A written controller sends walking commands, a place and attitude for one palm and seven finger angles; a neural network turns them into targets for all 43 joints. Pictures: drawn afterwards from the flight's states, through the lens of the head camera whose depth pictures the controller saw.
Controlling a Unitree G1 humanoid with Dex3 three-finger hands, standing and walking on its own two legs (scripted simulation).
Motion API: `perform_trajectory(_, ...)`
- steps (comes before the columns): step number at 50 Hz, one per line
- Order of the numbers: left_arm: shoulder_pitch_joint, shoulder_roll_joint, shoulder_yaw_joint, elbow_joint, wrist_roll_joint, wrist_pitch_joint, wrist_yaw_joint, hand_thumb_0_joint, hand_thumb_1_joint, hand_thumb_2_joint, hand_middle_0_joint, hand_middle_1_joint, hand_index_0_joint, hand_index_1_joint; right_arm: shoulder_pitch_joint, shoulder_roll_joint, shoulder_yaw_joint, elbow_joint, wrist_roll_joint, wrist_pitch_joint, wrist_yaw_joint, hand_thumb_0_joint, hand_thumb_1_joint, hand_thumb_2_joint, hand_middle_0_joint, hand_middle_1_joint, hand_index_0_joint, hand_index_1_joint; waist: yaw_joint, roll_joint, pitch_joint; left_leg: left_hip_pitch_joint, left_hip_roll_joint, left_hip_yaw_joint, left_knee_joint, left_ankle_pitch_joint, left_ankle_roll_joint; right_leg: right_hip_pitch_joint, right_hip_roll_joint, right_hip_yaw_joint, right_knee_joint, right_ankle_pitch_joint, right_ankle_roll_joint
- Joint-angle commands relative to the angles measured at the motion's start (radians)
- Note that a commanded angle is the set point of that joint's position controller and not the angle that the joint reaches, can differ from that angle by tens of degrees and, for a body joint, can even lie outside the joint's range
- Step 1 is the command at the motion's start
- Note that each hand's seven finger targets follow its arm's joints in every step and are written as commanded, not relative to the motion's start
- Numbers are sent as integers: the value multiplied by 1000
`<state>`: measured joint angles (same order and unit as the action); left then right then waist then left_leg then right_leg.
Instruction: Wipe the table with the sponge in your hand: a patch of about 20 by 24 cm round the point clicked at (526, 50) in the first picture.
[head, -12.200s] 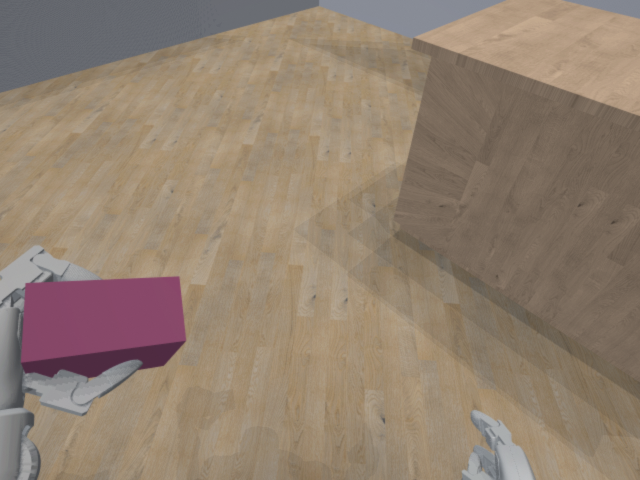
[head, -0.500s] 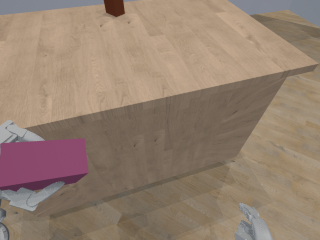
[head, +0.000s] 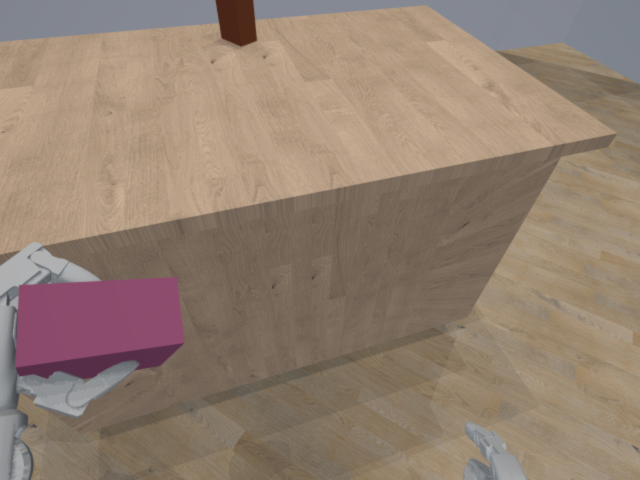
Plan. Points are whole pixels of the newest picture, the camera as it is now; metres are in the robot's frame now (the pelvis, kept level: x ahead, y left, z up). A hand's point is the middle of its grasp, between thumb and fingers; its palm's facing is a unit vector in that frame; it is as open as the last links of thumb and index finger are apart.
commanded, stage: come to a stop and stand still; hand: left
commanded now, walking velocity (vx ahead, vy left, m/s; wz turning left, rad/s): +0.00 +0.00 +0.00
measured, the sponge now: (124, 329) +0.22 +0.21 +0.14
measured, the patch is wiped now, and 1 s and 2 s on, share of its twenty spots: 0.00 0.00 0.00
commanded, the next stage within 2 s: look again from close up in 0.24 s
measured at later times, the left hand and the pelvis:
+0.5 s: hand (35, 263) +0.26 +0.29 +0.18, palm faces +0.46 -0.81 -0.37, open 10.2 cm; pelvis +0.01 +0.02 +0.00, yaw -2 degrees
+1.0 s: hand (49, 247) +0.30 +0.31 +0.16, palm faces +0.37 -0.87 -0.33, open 10.2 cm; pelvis +0.07 +0.07 +0.00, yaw -2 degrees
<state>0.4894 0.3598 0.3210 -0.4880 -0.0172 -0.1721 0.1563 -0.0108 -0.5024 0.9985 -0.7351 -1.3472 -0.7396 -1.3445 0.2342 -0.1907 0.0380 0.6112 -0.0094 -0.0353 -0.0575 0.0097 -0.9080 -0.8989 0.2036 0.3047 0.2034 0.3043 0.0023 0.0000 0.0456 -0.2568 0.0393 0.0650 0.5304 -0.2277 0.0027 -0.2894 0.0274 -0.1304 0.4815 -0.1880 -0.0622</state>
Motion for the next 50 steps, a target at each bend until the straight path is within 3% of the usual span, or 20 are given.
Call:
perform_trajectory(1, -121, 156, 105, -206, 0, -68, 18, 0, 100, 1300, -1200, -1600, -1200, -1600, -107, -120, -44, -164, 5, -65, -17, 0, -900, -900, 200, 300, 200, 300, 0, 73, -49, -134, 109, -144, -214, -214, 34, 108, -104, 173, -118, -206, 54)
perform_trajectory(4, -106, 149, 101, -202, 3, -72, 18, 0, 100, 1300, -1200, -1600, -1200, -1600, -97, -122, -46, -159, 6, -79, -14, 0, -900, -900, 200, 300, 200, 300, 4, 120, -103, -115, 112, -132, -211, -155, 33, 159, -97, 160, -81, -91, 56)
perform_trajectory(6, -101, 151, 105, -202, 6, -75, 18, 0, 100, 1300, -1200, -1600, -1200, -1600, -97, -119, -45, -157, 7, -89, -13, 0, -900, -900, 200, 300, 200, 300, 8, 98, -106, -150, 120, -140, -228, -174, 31, 189, -92, 151, -56, -86, 61)
perform_trajectory(9, -104, 147, 102, -204, 7, -77, 17, 0, 100, 1300, -1200, -1600, -1200, -1600, -96, -123, -52, -156, 8, -92, -10, 0, -900, -900, 200, 300, 200, 300, 8, 76, -72, -163, 98, -111, -199, -243, 28, 144, -109, 189, -100, -160, 54)
perform_trajectory(16, -101, 152, 110, -188, -3, -79, 23, 0, 100, 1300, -1200, -1600, -1200, -1600, -86, -116, -51, -145, 2, -93, -9, 0, -900, -900, 200, 300, 200, 300, -1, 21, -101, -73, 58, -88, -118, -131, 12, 92, -153, 234, -155, -155, 30)
perform_trajectory(17, -1128, 978, 697, -384, 123, -158, 6, 0, 100, 1300, -1200, -1600, -1200, -1600, 48, -131, -86, -98, -30, -154, -11, 0, -900, -900, 200, 300, 200, 300, 29, -194, 12, -102, 9, 0, 34, -50, 8, -36, -128, 269, -268, 19, 164)
perform_trajectory(18, -594, 383, 310, 184, 30, -125, -48, 0, 100, 1300, -1200, -1600, -1200, -1600, -34, -41, -54, -72, -7, -148, -13, 0, -900, -900, 200, 300, 200, 300, 21, -162, -216, -13, -54, -45, 49, -50, 27, 53, -220, 274, -195, -76, 35)
perform_trajectory(19, -337, 229, 205, 228, -5, -121, -64, 0, 100, 1300, -1200, -1600, -1200, -1600, -40, -98, -73, -147, 18, -167, -10, 0, -900, -900, 200, 300, 200, 300, 74, -33, -132, 36, -47, -17, 31, -70, 12, 15, -208, 385, -281, -155, 50)
perform_trajectory(20, -271, 91, 95, 184, -36, -140, -72, 0, 100, 1300, -1200, -1600, -1200, -1600, -51, -98, -71, -165, 27, -177, 15, 0, -900, -900, 200, 300, 200, 300, 51, 96, -160, 38, -34, -22, -38, -69, 10, 87, -218, 350, -239, -135, 20)
perform_trajectory(21, -240, 121, 84, 54, -39, -152, -68, 0, 100, 1300, -1200, -1600, -1200, -1600, -43, -119, -67, -168, 27, -175, 34, 0, -900, -900, 200, 300, 200, 300, 45, 119, -176, 48, -31, -38, -90, -74, 13, 127, -186, 302, -205, -139, 32)
perform_trajectory(24, -151, 130, 59, -89, -29, -145, -55, 0, 100, 1300, -1200, -1600, -1200, -1600, -84, -122, -60, -182, 25, -184, 46, 0, -900, -900, 200, 300, 200, 300, 54, 37, -103, -36, 19, -89, -200, -133, 37, 137, -113, 227, -157, -219, 63)
perform_trajectory(25, -136, 155, 93, -97, -30, -136, -46, 0, 100, 1300, -1200, -1600, -1200, -1600, -98, -129, -61, -187, 27, -188, 45, 0, -900, -900, 200, 300, 200, 300, 52, 49, -88, -49, 39, -104, -235, -131, 37, 147, -87, 201, -123, -177, 55)
perform_trajectory(27, -152, 179, 138, -107, -21, -129, -38, 0, 100, 1300, -1200, -1600, -1200, -1600, -94, -131, -59, -198, 25, -187, 40, 0, -900, -900, 200, 300, 200, 300, 49, -5, -99, -112, 68, -138, -265, -120, 42, 210, -66, 158, -59, -96, 58)
perform_trajectory(29, -196, 204, 176, -132, -21, -130, -33, 0, 100, 1300, -1200, -1600, -1200, -1600, -93, -130, -59, -205, 20, -189, 31, 0, -900, -900, 200, 300, 200, 300, 41, -5, -98, -108, 65, -136, -249, -97, 43, 209, -71, 161, -58, -49, 54)
perform_trajectory(30, -249, 256, 221, -176, -21, -136, -27, 0, 100, 1300, -1200, -1600, -1200, -1600, -97, -134, -59, -207, 16, -190, 27, 0, -900, -900, 200, 300, 200, 300, 35, 42, -102, -86, 56, -131, -250, -59, 33, 210, -64, 158, -54, -18, 49)
perform_trajectory(36, -248, 163, 139, -215, -22, -139, -33, 0, 100, 1300, -1200, -1600, -1200, -1600, -98, -129, -58, -200, 4, -199, 31, 0, -900, -900, 200, 300, 200, 300, 22, 121, -206, 80, 28, -90, -127, 324, -12, 236, -76, 134, -32, 282, 30)
perform_trajectory(41, -169, 120, 100, -172, -23, -120, -33, 0, 100, 1300, -1200, -1600, -1200, -1600, -96, -144, -65, -199, -2, -167, 44, 0, -900, -900, 200, 300, 200, 300, 10, 76, -192, 54, 24, -77, -93, 290, -19, 216, -80, 140, 8, 257, 7)
perform_trajectory(44, -162, 137, 118, -152, -27, -111, -33, 0, 100, 1300, -1200, -1600, -1200, -1600, -102, -148, -67, -213, 0, -135, 43, 0, -900, -900, 200, 300, 200, 300, 12, 53, -160, 22, 32, -77, -95, 229, -13, 189, -73, 147, 35, 201, 1)
perform_trajectory(45, -183, 158, 137, -172, -30, -112, -31, 0, 100, 1300, -1200, -1600, -1200, -1600, -109, -148, -70, -218, 1, -129, 39, 0, -900, -900, 200, 300, 200, 300, 6, 84, -151, 30, 28, -72, -98, 246, -17, 180, -74, 142, 53, 212, 0)
perform_trajectory(50, -208, 181, 152, -211, -37, -118, -31, 0, 100, 1300, -1200, -1600, -1200, -1600, -117, -148, -70, -238, 7, -107, 39, 0, -900, -900, 200, 300, 200, 300, 6, 103, -142, 18, 34, -88, -76, 329, -20, 173, -79, 125, 125, 193, 1)
